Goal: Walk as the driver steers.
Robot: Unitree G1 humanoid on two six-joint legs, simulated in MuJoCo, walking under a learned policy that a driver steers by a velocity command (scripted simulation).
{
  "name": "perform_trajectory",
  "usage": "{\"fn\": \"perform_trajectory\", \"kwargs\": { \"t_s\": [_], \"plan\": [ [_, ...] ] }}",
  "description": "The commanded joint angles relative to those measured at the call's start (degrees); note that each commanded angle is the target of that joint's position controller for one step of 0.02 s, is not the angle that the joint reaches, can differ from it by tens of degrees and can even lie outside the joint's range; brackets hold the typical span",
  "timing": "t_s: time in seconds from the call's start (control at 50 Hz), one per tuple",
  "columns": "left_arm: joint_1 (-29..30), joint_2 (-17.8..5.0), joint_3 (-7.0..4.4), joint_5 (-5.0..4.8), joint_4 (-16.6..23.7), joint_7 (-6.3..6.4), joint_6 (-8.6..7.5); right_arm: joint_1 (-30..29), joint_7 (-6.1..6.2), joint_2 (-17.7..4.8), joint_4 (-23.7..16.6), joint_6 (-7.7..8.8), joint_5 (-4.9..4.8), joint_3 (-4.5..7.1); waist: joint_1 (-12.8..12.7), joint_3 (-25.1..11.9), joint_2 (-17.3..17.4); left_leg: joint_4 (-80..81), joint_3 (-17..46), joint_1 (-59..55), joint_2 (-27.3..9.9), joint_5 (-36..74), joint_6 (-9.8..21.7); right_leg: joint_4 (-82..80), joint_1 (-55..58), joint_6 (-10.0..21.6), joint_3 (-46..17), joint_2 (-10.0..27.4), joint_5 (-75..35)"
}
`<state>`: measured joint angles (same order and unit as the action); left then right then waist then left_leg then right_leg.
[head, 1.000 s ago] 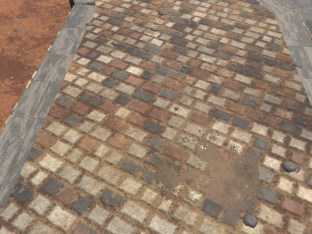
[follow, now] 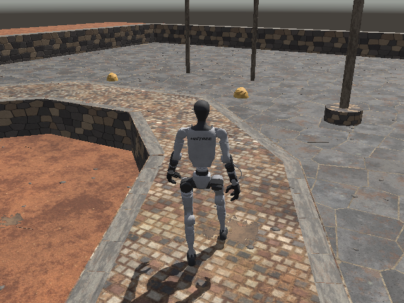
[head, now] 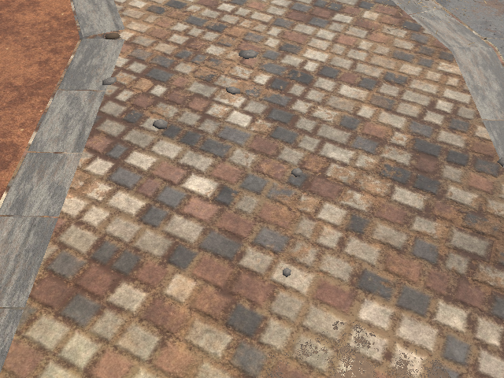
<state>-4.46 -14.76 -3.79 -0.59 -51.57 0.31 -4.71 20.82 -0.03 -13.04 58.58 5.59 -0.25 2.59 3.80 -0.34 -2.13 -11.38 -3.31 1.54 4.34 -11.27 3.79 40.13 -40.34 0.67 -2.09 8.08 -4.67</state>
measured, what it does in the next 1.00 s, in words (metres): walks ahead: right foot, then left foot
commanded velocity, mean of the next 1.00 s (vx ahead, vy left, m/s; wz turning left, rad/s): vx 0.33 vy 0.00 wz -0.06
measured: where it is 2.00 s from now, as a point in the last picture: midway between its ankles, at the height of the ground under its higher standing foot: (276, 361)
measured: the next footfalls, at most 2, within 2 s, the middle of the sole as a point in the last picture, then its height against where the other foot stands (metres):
right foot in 0.18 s outside the picture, level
left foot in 0.68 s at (217, 356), level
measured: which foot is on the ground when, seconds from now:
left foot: down 0.00-0.20, up 0.22-0.66, down 0.68-1.00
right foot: up 0.00-0.16, down 0.18-0.70, up 0.72-1.00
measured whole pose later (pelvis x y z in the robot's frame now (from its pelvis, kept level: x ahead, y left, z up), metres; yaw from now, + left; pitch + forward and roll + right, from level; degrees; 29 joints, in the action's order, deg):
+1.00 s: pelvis +0.45 -0.02 -0.01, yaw -5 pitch +1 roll +1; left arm -11.1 -14.8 -4.0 -0.7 -54.3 2.7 2.0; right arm 5.2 2.5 -13.2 53.7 1.3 1.0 2.8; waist -0.3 1.6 -1.1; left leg -23.9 -6.8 19.9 0.0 -5.6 3.3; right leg 50.5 -26.9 -1.7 -0.2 4.0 24.1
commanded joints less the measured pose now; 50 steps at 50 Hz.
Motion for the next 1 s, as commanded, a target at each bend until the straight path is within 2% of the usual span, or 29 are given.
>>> {"fn": "perform_trajectory", "kwargs": {
  "t_s": [0.02, 0.08, 0.12, 0.14, 0.16, 0.18, 0.2, 0.22, 0.24, 0.26, 0.28, 0.3, 0.34, 0.38, 0.46, 0.5, 0.6, 0.64, 0.66, 0.68, 0.7, 0.72, 0.74, 0.76, 0.78, 0.8, 0.86, 0.92, 1.0],
  "plan": [
    [7.0, -1.8, 0.35, -0.37, 4.4, -0.95, -0.78, 2.0, 0.55, -9.2, -1.7, 0.21, -0.54, 1.66, 0.4, 5.2, 4.5, 4.9, 7.1, 2.7, -15.5, 9.7, 7.7, -6.2, 1.4, -0.1, 2.0, -2.0, -2.8],
    [10.6, -2.4, 0.63, -0.61, 6.5, -2.14, -1.30, 4.3, 0.74, -9.8, -0.6, -0.88, -0.66, 2.05, 0.9, 6.0, 4.7, 1.3, 7.7, -4.4, -18.5, 13.0, 7.4, -9.7, -0.5, 1.2, 1.9, -2.7, 2.4],
    [9.0, -3.8, 0.28, -0.74, 6.8, -2.68, -1.64, 3.6, 0.89, -10.6, -0.6, -1.52, -0.71, 2.46, -1.0, 4.6, 6.0, -2.2, 7.9, -7.1, -19.7, 20.1, 6.3, -11.4, 3.2, 2.7, 2.5, -4.0, 7.0],
    [5.7, -5.2, -0.33, -0.71, 6.2, -2.72, -1.79, 2.3, 0.91, -11.2, -1.0, -1.77, -0.69, 2.64, -3.1, 2.3, 7.1, -6.0, 7.3, -7.4, -19.3, 29.6, 5.6, -11.8, 9.0, 3.7, 3.9, -5.7, 8.9],
    [-1.8, -7.2, -1.50, -0.58, 4.0, -2.56, -1.86, 0.8, 0.86, -10.9, -1.5, -2.10, -0.66, 2.49, -7.3, -2.2, 7.1, -14.5, 5.2, -6.0, -17.1, 38.8, 4.4, -12.9, 19.4, 5.2, 5.7, -7.8, 8.3],
    [-12.8, -10.7, -2.94, -0.18, 0.9, -2.11, -1.83, 0.5, 0.83, -9.2, -2.4, -2.13, -0.17, 1.70, -11.5, -9.9, 5.7, -28.1, 2.9, 2.2, -14.0, 35.4, 2.6, -10.5, 36.6, 7.9, 2.2, -4.5, 6.5],
    [-21.4, -16.5, -4.43, 0.84, -0.8, -1.77, -1.45, 6.8, 0.23, -3.3, -3.3, -1.08, 0.19, -0.08, -10.4, -19.6, -6.2, -51.6, -0.2, 26.3, -5.5, 13.6, -1.8, -11.5, 61.5, 16.7, -22.3, 10.8, 13.4],
    [-22.5, -13.5, -3.32, 0.32, -1.3, -1.84, -1.15, 6.6, -0.12, -2.7, -2.6, 0.50, -0.33, -0.55, -10.6, -24.0, -11.9, -62.5, 7.5, 36.5, -0.7, -20.7, -2.2, -21.3, 66.3, 19.5, -40.4, 15.6, 18.3],
    [-18.2, -9.8, -2.07, -0.11, -0.8, -1.74, -1.20, 1.2, -0.39, -8.5, -4.1, 1.56, -1.99, 1.04, -10.5, -16.3, -8.6, -67.1, 10.3, 42.1, -4.6, -19.1, -0.8, -22.3, 60.6, 16.2, -33.5, 13.3, 20.8],
    [-12.8, -7.8, -1.41, 0.01, 0.7, -1.57, -1.20, -3.3, -0.27, -9.3, -5.5, 2.00, -2.57, 1.16, -9.0, -9.7, -5.1, -65.7, 8.2, 42.7, -7.9, -13.9, -0.1, -23.4, 51.4, 14.2, -24.9, 11.3, 17.2],
    [-8.9, -6.1, -0.85, 0.55, 1.2, -1.78, -1.32, -5.5, 0.13, -8.8, -5.8, 1.87, -1.85, 1.39, -7.2, -5.2, -1.1, -61.8, 7.1, 40.4, -10.2, -9.4, -0.2, -25.6, 42.3, 13.3, -19.1, 9.1, 12.6],
    [-6.8, -4.4, -0.33, 1.07, 1.4, -1.98, -1.61, -5.0, 0.45, -8.2, -5.6, 1.12, -1.19, 1.84, -5.0, -3.1, -1.4, -58.2, 7.4, 36.6, -12.1, -6.5, -0.2, -27.5, 36.3, 12.3, -14.8, 7.0, 9.8],
    [-6.7, -4.0, -0.22, 1.11, 0.6, -2.28, -1.82, -2.7, 0.57, -5.3, -5.0, -0.48, -0.94, 1.61, -2.9, -1.8, -2.4, -54.7, 7.1, 32.3, -13.0, -4.5, -0.7, -30.7, 30.7, 12.5, -10.8, 5.3, 8.2],
    [-8.4, -5.9, -0.65, 0.95, -0.4, -1.77, -2.05, -4.5, 0.77, -4.9, -5.8, -1.21, -0.61, 1.69, -2.5, 0.1, -1.7, -50.5, 6.5, 34.4, -13.5, -1.2, -1.8, -32.7, 29.2, 13.3, -7.9, 5.0, 5.1],
    [-11.9, -7.1, -0.88, 0.64, -1.6, -0.43, -1.51, -12.8, 0.48, -4.8, -8.7, -1.00, -0.02, 1.71, -4.3, 2.1, -1.0, -36.1, 5.7, 38.4, -13.0, 11.2, -3.4, -34.0, 31.3, 12.0, -3.5, 3.6, 2.7],
    [-12.5, -7.1, -0.69, 0.66, -2.0, -0.05, -1.17, -16.7, 0.10, -3.7, -9.6, -0.63, 0.06, 1.22, -5.1, 3.4, -1.0, -27.5, 3.6, 34.1, -10.8, 16.3, -3.4, -32.8, 29.7, 10.4, 0.8, 1.4, -5.3],
    [-15.8, -7.5, -0.67, 0.19, -4.5, 0.51, 0.34, -20.9, -1.17, -4.6, -11.1, -0.23, 0.04, 0.93, -6.1, 1.7, -2.7, -18.9, 3.3, 28.7, -7.4, 17.5, -1.9, -25.5, 36.8, 8.4, 1.4, 3.1, -13.5],
    [-13.7, -8.4, -1.03, -0.09, -4.6, 0.79, 0.91, -17.0, -1.39, -7.0, -10.2, 0.11, 0.46, 1.73, -3.2, -0.6, -3.3, -16.1, 3.7, 23.9, -6.3, 15.0, -0.3, -20.1, 39.7, 6.7, 0.1, 3.9, -16.0],
    [-12.6, -8.2, -0.99, -0.16, -4.3, 0.90, 1.14, -11.7, -1.21, -8.5, -8.2, 0.32, 0.91, 2.47, -0.7, -3.2, -2.5, -13.5, 2.7, 17.1, -5.1, 18.2, 0.8, -14.2, 39.7, 5.3, 0.9, 1.8, -18.2],
    [-14.8, -7.1, -0.59, 0.62, -4.1, 0.87, 1.10, -6.8, -0.86, -12.2, -6.7, 0.55, 1.60, 3.44, 0.1, -8.1, 2.0, -15.0, 5.5, 6.3, -9.3, 39.5, 2.4, -4.7, 35.7, 2.8, 3.1, -2.2, -11.1],
    [-22.2, -1.8, 1.09, 1.82, -4.7, 0.45, 0.64, -3.0, -0.52, -14.7, -6.3, 0.08, 2.75, 3.47, -2.4, -16.9, 12.2, -20.3, 18.8, -14.2, -22.1, 59.4, 10.6, 12.9, 19.9, -0.6, 4.2, -7.7, 16.7],
    [-25.4, -0.1, 1.80, 0.90, -6.4, 0.11, 0.59, -1.6, -0.69, -10.5, -5.5, -0.79, 1.62, 2.23, -2.1, -24.5, 17.4, -17.5, 28.8, -17.9, -28.0, 60.0, 16.9, 24.1, 15.3, -2.7, -0.4, -10.8, 44.7],
    [-22.9, -4.7, 0.59, -0.47, -6.2, -0.01, 1.04, -3.9, -1.16, -9.0, -6.0, -1.25, 0.47, 1.62, -1.9, -21.9, 12.1, -14.5, 27.6, -11.9, -25.6, 44.3, 15.5, 28.1, 13.2, -2.8, -4.1, -8.4, 45.7],
    [-17.8, -5.9, 0.21, -1.14, -4.9, 0.46, 1.85, -9.0, -1.02, -8.3, -7.0, -1.56, 0.28, 1.37, -2.6, -14.7, 8.6, -11.9, 24.0, -4.5, -23.4, 31.8, 12.9, 28.2, 10.0, -2.8, -2.6, -6.5, 43.0],
    [-14.9, -5.3, 0.05, -0.93, -4.7, 1.13, 2.91, -13.4, -0.74, -6.8, -7.9, -1.69, 0.74, 0.75, -3.5, -9.2, 5.9, -9.0, 20.3, 3.6, -21.6, 23.1, 11.0, 25.7, 9.8, -3.1, -1.8, -4.8, 40.2],
    [-14.4, -4.9, -0.14, -0.46, -4.6, 1.85, 4.14, -16.5, -0.41, -5.9, -8.3, -1.65, 1.36, 0.40, -5.0, -7.1, 6.7, -6.3, 17.9, 10.6, -20.5, 16.4, 9.5, 21.9, 13.3, -3.2, -2.3, -3.0, 36.9],
    [-15.3, -3.6, -0.25, 0.09, -4.4, 2.95, 5.80, -19.0, 0.47, -7.9, -8.2, -2.00, 2.57, 1.18, -6.6, -5.1, 10.2, -2.7, 11.7, 19.6, -18.1, 10.3, 9.1, 14.2, 20.7, -3.3, 0.4, -4.0, 31.8],
    [-12.9, -4.7, -0.91, -0.01, -2.6, 2.91, 6.25, -17.4, 2.16, -10.4, -8.2, -2.90, 1.46, 2.23, -5.2, -6.3, 9.0, -1.3, 11.4, 17.1, -20.6, 5.3, 10.8, 13.2, 19.0, -2.6, 1.4, -3.8, 28.4],
    [-9.3, -4.7, -1.47, -0.09, -0.1, 2.40, 6.76, -17.6, 3.72, -10.5, -8.4, -4.47, 0.89, 2.72, -4.5, -4.4, 8.4, -0.2, 9.3, 15.1, -21.9, 0.5, 10.2, 10.8, 17.2, -2.0, 2.6, -3.4, 27.9]
  ]
}}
